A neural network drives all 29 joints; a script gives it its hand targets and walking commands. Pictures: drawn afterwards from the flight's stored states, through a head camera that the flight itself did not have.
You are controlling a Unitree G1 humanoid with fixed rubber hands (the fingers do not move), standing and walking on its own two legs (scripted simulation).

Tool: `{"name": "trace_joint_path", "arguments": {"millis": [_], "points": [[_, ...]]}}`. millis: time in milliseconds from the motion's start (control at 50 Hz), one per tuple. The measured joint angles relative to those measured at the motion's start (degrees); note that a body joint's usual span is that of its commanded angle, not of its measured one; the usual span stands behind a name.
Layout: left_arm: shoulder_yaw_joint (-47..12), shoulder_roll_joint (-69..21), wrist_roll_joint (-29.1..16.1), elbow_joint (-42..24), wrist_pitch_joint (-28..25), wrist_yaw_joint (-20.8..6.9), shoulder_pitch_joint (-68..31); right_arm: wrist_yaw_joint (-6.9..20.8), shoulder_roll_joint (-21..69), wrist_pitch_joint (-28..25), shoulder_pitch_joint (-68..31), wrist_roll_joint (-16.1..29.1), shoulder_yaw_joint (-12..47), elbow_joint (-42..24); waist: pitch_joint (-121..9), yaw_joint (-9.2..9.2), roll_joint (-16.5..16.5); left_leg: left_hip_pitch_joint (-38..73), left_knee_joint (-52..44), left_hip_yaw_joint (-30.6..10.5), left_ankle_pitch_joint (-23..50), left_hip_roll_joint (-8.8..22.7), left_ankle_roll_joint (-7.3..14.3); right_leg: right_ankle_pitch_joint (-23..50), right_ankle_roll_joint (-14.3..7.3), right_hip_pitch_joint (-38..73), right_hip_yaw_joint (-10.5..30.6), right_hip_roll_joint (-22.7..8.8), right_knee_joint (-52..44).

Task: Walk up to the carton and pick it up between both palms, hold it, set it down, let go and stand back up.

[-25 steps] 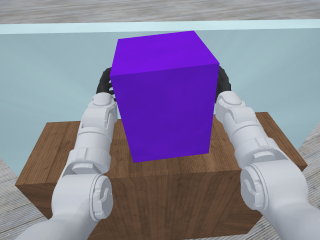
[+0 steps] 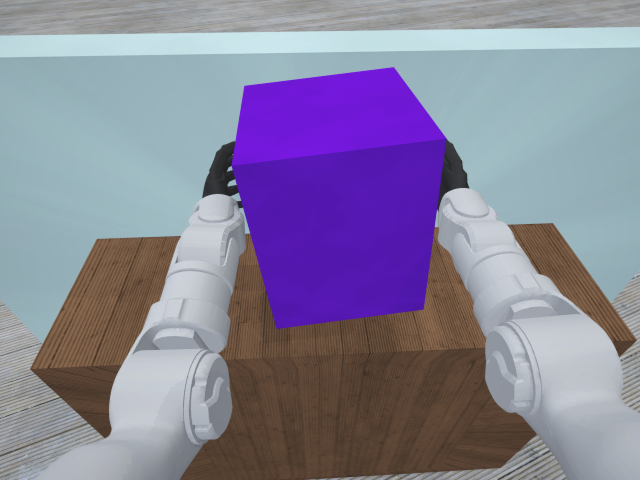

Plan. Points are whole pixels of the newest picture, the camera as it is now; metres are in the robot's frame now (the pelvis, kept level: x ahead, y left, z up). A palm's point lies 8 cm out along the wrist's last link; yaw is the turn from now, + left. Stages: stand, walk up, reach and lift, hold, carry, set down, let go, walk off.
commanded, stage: set down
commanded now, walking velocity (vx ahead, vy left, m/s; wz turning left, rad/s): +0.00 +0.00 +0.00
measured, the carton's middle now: (334, 198) +0.45 +0.02 +0.15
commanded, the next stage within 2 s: none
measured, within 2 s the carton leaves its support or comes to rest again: neither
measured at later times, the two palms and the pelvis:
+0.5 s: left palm (219, 211) +0.42 +0.17 +0.15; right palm (440, 201) +0.45 -0.12 +0.15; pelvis +0.01 +0.00 +0.00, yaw +0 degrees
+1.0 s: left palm (215, 220) +0.42 +0.17 +0.14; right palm (431, 215) +0.45 -0.12 +0.13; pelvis +0.01 +0.00 +0.00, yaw +0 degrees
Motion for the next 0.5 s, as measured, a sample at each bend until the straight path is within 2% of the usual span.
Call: {"name": "trace_joint_path", "arguments": {"millis": [220,500], "points": [[0.00,-0.53,0.00,1.37,-1.47,0.43,0.00,1.00,-0.02,-1.06,0.19,-3.02,-2.21,1.07,0.03,1.34,0.00,-0.03,0.00,0.00,-0.16,0.01,-0.39,-0.46,-0.10,0.00,0.00,0.00,0.00],[1.24,-1.71,0.00,3.10,-3.73,0.90,0.00,2.58,0.57,-2.42,1.06,-8.59,-7.83,1.66,0.60,2.37,0.00,-0.03,0.00,0.00,-0.31,0.02,-0.47,-0.63,-0.09,0.00,-0.01,0.00,0.00]]}}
